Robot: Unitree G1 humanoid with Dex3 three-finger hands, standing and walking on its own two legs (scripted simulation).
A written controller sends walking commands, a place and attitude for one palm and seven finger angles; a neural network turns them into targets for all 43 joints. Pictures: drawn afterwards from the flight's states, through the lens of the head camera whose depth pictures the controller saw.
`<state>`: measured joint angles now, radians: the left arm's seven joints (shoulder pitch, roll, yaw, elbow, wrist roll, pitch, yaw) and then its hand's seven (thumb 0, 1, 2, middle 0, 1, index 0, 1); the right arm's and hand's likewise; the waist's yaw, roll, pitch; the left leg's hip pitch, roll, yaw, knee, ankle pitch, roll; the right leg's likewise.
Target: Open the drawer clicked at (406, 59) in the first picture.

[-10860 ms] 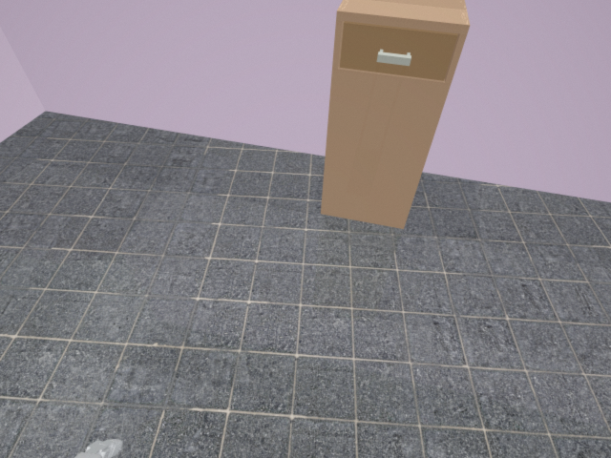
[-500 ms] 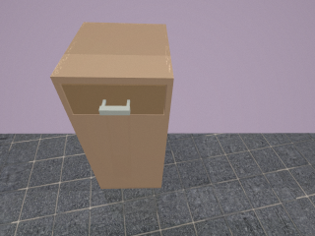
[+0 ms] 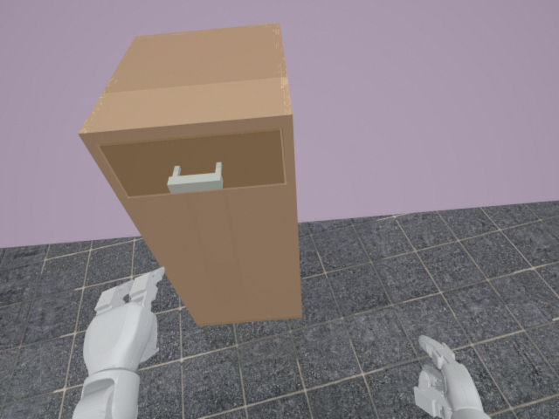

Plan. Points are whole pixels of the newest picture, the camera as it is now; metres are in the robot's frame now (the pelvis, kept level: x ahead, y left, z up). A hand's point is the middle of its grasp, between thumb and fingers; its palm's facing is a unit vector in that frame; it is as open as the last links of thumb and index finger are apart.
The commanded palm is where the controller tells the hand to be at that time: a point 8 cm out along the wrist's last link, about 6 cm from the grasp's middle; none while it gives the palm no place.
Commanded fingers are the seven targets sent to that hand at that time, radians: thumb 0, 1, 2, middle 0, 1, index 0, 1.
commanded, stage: raise the hand with hooked fingers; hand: left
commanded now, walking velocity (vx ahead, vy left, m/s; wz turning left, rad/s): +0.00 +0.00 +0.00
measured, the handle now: (196, 175) +0.55 +0.21 +0.03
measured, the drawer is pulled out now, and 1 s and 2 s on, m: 0.00 0.00 0.00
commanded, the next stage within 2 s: move the hooked fingers above the handle in 1.58 s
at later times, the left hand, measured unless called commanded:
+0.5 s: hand (126, 320) +0.25 +0.24 +0.03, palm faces +0.02 -0.12 -0.99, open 11.0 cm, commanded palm +0.21 +0.24 +0.09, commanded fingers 0.00 -0.08 0.48 -0.27 -0.93 -0.27 -0.93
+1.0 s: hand (87, 256) +0.30 +0.28 +0.11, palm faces +0.12 -0.08 -0.99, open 13.6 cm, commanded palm +0.26 +0.28 +0.17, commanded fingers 0.00 -0.50 0.30 -0.30 -1.20 -0.30 -1.20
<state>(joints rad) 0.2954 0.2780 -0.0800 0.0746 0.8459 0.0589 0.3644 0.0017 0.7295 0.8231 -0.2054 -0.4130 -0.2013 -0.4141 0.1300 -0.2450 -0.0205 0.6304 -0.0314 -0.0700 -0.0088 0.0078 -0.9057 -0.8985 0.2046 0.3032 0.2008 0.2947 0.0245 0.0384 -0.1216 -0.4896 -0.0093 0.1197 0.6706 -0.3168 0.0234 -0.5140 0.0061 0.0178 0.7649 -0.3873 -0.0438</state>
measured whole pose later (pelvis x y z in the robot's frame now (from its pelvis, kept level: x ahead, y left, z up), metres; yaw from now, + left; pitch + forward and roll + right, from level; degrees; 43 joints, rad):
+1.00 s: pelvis +0.01 +0.03 +0.02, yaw +3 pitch +2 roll +0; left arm -0.03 0.45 -0.10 -0.02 0.94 0.16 0.11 -0.01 -0.42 0.34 -0.31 -1.15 -0.31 -1.15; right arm 0.08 -0.22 0.01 0.61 0.01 0.14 -0.02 0.01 -0.90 -0.90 0.20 0.30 0.20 0.29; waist 0.07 0.07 -0.04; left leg -0.28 -0.04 0.05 0.51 -0.27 0.05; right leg -0.25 -0.01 -0.03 0.54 -0.32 -0.01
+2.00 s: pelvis +0.00 +0.00 +0.03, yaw +4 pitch +1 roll +1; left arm -0.27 0.49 -0.09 0.22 0.92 0.02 0.05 -0.01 -0.49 0.30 -0.32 -1.20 -0.32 -1.20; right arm 0.11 -0.25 0.01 0.66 0.03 0.12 -0.04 0.00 -0.90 -0.90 0.20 0.30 0.20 0.29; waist 0.07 0.07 -0.01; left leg -0.25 -0.02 0.02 0.42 -0.19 0.02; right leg -0.22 0.01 -0.06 0.45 -0.26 -0.04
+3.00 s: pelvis +0.03 +0.01 +0.02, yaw +3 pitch +10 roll +1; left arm -0.67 0.39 -0.19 0.74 0.99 0.11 0.14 -0.01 -0.49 0.30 -0.32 -1.20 -0.31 -1.20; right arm 0.25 -0.25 -0.04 0.69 0.03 0.16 -0.03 0.00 -0.90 -0.90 0.20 0.30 0.20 0.29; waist -0.01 0.05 -0.09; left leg -0.43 -0.02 0.04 0.54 -0.28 0.03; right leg -0.40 0.01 -0.04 0.56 -0.34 -0.03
